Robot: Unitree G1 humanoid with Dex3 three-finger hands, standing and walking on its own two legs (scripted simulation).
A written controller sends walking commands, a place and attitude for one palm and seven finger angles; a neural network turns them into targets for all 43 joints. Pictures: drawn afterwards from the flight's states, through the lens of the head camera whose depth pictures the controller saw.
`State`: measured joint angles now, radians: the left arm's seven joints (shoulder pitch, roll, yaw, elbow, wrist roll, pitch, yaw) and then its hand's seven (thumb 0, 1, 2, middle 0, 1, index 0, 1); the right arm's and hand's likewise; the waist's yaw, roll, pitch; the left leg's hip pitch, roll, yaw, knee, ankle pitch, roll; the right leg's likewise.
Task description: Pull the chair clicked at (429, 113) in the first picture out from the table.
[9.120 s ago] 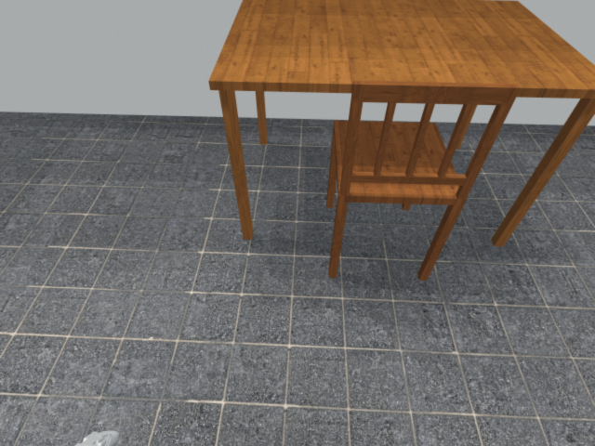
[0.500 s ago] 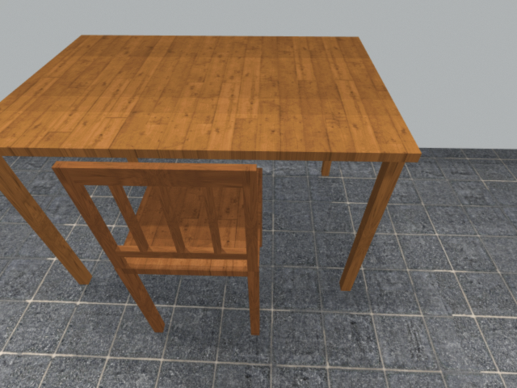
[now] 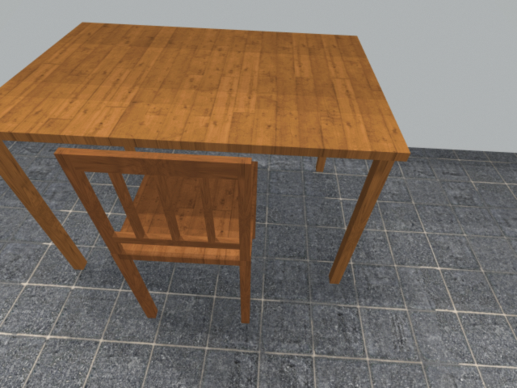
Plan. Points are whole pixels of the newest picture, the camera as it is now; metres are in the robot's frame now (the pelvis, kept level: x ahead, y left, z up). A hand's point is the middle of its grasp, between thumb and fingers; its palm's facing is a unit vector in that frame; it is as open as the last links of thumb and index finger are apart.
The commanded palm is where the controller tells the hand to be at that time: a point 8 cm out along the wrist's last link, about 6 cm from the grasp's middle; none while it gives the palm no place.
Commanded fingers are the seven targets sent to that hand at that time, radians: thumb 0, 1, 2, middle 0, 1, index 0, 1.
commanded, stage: look again from close up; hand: left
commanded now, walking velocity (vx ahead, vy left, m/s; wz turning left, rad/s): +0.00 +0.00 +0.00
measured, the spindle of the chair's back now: (168, 208) +0.52 +0.24 -0.10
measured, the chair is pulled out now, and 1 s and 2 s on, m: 0.00 0.00 0.00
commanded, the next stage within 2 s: raise the hand toward the chair's back in 1.58 s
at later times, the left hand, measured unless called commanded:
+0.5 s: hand out of the picture +0.02 +0.18 -0.17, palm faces +0.02 -0.99 -0.17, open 7.4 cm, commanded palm none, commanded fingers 0.00 0.90 0.90 -0.20 -0.30 -0.20 -0.30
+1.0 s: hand out of the picture +0.11 +0.18 -0.17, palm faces -0.02 -0.98 -0.20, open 7.3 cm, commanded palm none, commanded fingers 0.00 0.90 0.90 -0.20 -0.30 -0.20 -0.30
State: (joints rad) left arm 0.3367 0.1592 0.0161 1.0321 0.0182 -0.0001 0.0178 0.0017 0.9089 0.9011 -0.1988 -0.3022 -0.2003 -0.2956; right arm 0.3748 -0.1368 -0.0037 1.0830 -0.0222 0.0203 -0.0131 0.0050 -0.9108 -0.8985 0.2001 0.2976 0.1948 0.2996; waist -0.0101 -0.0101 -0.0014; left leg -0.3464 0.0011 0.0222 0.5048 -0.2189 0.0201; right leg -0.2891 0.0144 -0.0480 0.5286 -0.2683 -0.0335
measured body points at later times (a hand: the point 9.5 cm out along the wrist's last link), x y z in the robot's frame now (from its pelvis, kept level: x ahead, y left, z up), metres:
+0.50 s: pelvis +0.04 +0.01 +0.00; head +0.04 +0.02 +0.45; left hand +0.02 +0.23 -0.16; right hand +0.02 -0.20 -0.16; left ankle +0.08 +0.11 -0.74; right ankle +0.04 -0.10 -0.74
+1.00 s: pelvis +0.10 +0.01 +0.01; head +0.11 +0.01 +0.46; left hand +0.11 +0.23 -0.15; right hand +0.10 -0.21 -0.15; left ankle +0.08 +0.11 -0.74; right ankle +0.04 -0.10 -0.74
